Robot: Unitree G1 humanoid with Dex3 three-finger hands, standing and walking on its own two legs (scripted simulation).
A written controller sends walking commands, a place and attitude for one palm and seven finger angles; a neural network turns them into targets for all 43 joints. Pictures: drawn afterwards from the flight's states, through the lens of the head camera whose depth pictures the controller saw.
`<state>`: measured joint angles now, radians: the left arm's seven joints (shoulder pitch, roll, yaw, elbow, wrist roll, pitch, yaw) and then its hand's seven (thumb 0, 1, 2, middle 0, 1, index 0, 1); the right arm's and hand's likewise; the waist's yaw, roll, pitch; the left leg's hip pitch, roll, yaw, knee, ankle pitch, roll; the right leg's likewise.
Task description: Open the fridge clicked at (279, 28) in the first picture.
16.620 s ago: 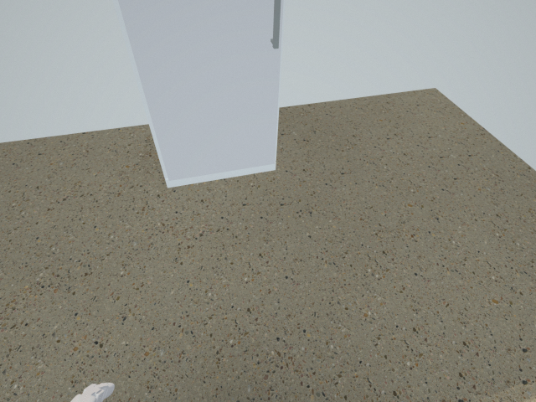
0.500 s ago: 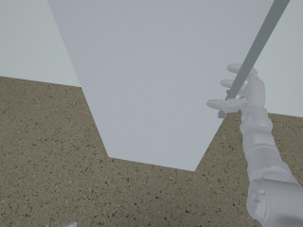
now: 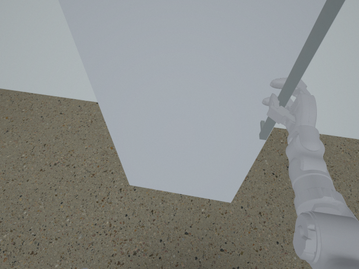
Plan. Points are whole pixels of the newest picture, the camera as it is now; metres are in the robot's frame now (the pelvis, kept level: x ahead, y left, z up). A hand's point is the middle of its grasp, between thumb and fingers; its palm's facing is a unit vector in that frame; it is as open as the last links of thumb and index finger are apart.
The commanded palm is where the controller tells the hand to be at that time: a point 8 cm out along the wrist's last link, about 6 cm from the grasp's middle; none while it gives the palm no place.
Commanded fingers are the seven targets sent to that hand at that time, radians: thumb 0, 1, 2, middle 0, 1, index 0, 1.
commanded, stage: grip the handle and tug to test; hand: right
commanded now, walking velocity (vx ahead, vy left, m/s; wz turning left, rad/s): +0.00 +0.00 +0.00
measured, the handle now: (288, 80) +0.51 -0.16 +0.17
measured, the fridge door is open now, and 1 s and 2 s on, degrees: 0 0 25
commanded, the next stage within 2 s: pull the door a little, standing still in 0.70 s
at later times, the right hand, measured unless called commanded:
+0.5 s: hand (272, 108) +0.46 -0.13 +0.13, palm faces +0.04 +1.00 +0.00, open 5.3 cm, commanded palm +0.42 -0.18 +0.13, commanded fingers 0.00 -0.90 -0.90 0.45 1.40 0.45 1.40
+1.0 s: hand (273, 110) +0.45 -0.13 +0.13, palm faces +0.03 +1.00 +0.00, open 5.5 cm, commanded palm +0.41 -0.19 +0.13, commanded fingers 0.00 -0.90 -0.90 0.45 1.40 0.45 1.40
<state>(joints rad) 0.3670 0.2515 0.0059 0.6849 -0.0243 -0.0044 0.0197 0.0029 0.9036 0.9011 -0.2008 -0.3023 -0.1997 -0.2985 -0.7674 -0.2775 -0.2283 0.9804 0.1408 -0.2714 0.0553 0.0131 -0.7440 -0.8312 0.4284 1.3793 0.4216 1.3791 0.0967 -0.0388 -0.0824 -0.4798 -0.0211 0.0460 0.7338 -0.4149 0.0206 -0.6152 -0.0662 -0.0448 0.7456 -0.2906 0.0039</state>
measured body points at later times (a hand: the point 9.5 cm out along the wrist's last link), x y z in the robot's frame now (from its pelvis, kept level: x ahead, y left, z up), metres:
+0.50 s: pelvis +0.00 +0.00 +0.00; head +0.04 +0.01 +0.45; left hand +0.04 +0.26 -0.12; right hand +0.45 -0.19 +0.13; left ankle -0.03 +0.11 -0.71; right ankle +0.04 -0.12 -0.71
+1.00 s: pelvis +0.04 +0.00 +0.01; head +0.07 +0.01 +0.46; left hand +0.13 +0.26 -0.11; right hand +0.45 -0.19 +0.13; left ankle -0.03 +0.11 -0.71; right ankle +0.04 -0.12 -0.71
